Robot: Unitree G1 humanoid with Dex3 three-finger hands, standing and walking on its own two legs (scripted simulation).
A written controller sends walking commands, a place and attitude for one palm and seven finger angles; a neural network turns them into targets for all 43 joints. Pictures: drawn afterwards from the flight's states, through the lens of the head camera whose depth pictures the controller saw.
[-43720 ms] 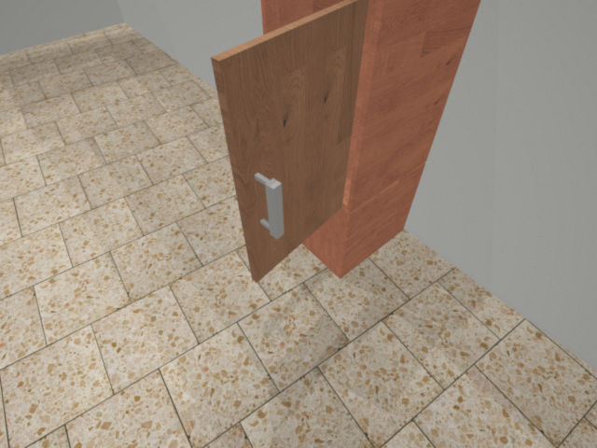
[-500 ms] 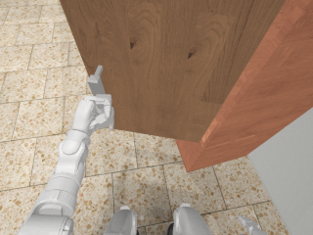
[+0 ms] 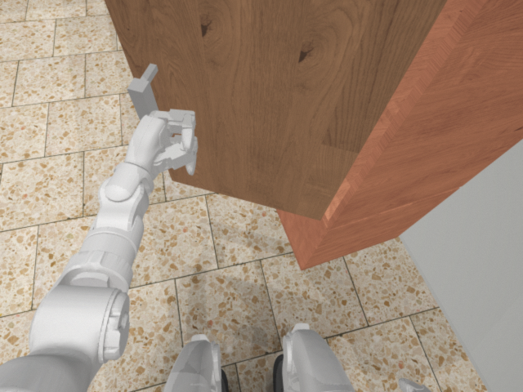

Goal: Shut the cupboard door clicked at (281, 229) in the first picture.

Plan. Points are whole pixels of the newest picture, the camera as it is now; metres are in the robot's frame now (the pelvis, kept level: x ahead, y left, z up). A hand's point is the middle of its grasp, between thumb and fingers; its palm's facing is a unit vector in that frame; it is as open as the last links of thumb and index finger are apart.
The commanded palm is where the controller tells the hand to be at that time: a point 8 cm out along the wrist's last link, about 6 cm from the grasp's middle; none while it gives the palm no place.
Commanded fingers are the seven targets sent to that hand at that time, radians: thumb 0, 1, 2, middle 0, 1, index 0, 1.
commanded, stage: push the door shut along its arc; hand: left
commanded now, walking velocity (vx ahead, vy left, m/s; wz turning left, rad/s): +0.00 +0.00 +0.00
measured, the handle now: (157, 113) +0.54 +0.14 +0.05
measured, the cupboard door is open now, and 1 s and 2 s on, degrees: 55 36 36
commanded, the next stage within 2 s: pull the fist back off the door in 0.82 s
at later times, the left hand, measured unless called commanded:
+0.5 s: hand (213, 124) +0.52 +0.05 +0.05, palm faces -0.44 -0.90 -0.05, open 3.1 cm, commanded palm +0.53 +0.08 +0.05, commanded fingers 0.00 0.90 0.90 -1.30 -1.50 -1.30 -1.50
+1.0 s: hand (231, 99) +0.57 +0.02 +0.05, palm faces -0.36 -0.93 +0.05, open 3.3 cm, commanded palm +0.56 +0.03 +0.05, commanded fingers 0.00 0.90 0.90 -1.30 -1.50 -1.30 -1.50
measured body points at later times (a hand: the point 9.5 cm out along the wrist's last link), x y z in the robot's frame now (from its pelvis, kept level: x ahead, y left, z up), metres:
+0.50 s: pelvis +0.00 -0.01 -0.02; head +0.16 +0.00 +0.40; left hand +0.54 +0.10 +0.05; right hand +0.00 -0.28 -0.13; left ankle +0.02 +0.09 -0.62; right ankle +0.04 -0.11 -0.62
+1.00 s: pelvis -0.01 -0.01 -0.04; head +0.18 +0.01 +0.37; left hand +0.58 +0.07 +0.05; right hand -0.02 -0.27 -0.14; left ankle +0.02 +0.09 -0.62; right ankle +0.04 -0.11 -0.62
